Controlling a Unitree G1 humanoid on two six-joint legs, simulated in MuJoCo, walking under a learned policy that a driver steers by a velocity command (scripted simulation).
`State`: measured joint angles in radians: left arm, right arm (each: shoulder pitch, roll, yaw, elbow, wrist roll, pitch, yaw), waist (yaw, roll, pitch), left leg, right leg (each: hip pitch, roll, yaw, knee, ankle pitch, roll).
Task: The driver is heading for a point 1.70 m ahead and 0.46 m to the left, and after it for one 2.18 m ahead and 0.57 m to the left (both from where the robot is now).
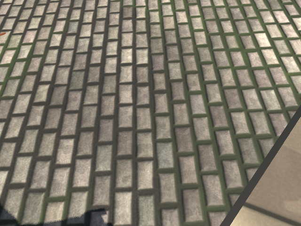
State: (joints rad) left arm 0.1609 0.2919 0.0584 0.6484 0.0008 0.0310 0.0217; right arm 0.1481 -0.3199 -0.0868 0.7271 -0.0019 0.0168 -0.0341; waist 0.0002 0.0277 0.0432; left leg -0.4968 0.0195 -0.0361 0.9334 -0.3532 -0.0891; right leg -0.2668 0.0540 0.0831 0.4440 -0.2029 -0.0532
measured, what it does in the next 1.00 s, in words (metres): steps on the spot, turning left: left foot, then left foot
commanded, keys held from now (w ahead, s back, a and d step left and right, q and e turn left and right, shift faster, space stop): no key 0.02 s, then q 0.82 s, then w+q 0.06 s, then w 0.10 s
